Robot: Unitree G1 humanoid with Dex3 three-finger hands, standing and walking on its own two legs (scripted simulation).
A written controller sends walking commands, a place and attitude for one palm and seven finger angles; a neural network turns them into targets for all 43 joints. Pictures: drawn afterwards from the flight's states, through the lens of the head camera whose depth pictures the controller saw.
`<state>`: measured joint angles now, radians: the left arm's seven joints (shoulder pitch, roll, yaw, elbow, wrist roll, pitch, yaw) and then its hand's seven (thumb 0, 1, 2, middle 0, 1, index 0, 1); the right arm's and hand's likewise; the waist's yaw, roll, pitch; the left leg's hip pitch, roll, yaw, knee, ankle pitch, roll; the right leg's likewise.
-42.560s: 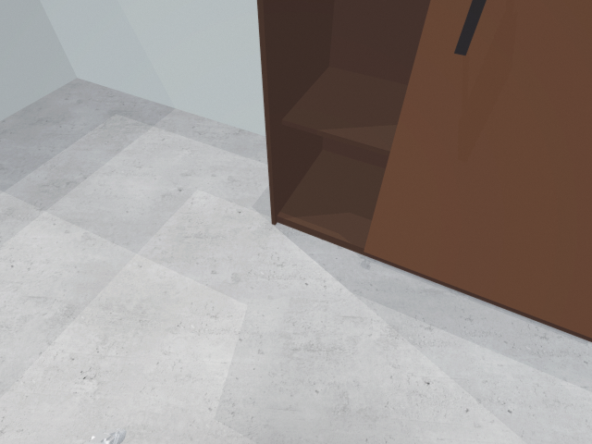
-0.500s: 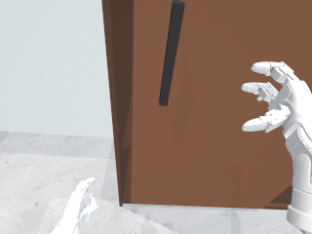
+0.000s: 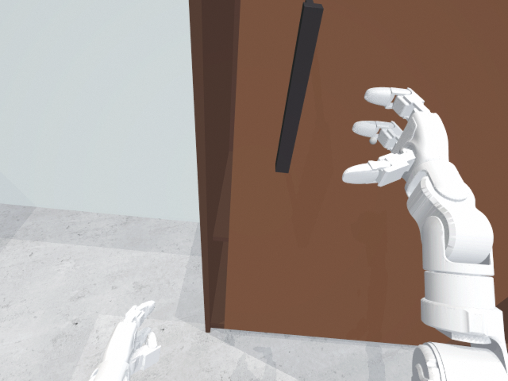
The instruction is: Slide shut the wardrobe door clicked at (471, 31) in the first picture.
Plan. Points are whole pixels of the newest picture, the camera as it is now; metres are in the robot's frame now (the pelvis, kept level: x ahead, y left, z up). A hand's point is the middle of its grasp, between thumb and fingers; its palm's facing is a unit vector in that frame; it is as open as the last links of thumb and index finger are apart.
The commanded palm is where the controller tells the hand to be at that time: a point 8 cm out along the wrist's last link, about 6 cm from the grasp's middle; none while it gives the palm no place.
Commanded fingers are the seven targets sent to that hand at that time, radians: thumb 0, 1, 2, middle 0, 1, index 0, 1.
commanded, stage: move the hooked fingers beside the handle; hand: right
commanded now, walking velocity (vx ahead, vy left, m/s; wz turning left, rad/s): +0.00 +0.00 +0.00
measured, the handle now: (293, 96) +0.47 -0.03 +0.26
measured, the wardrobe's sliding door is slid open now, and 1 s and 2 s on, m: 0.05 0.05 0.05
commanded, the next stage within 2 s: feel for the door with the fingertips in 1.30 s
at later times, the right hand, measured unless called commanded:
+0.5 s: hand (328, 121) +0.41 -0.08 +0.26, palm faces +0.00 +1.00 +0.00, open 14.0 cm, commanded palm +0.38 -0.14 +0.25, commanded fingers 0.00 0.50 -0.30 0.30 1.20 0.30 1.20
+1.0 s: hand (335, 126) +0.40 -0.09 +0.25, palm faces +0.02 +1.00 +0.01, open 14.0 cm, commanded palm +0.38 -0.15 +0.25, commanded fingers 0.00 0.50 -0.30 0.30 1.20 0.30 1.20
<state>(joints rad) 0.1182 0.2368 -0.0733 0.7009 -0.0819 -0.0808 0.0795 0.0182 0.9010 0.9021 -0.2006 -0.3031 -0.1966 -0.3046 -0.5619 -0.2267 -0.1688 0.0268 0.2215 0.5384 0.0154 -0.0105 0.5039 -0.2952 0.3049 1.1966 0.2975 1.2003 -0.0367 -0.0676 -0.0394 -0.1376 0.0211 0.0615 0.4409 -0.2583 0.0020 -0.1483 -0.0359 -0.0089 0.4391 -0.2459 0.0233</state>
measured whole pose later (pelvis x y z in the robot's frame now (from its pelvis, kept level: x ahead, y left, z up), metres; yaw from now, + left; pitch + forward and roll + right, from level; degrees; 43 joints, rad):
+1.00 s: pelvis +0.00 -0.01 +0.00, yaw +1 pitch -2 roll +0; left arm 0.15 0.21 -0.04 0.70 -0.06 -0.05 0.06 0.02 0.90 0.90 -0.20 -0.30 -0.20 -0.30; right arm -0.70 -0.12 -0.10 0.23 0.16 0.46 -0.13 -0.01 0.50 -0.30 0.30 1.20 0.30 1.20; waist -0.01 -0.05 -0.04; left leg -0.14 0.02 0.04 0.40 -0.23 -0.01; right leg -0.15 -0.04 -0.03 0.41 -0.24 0.02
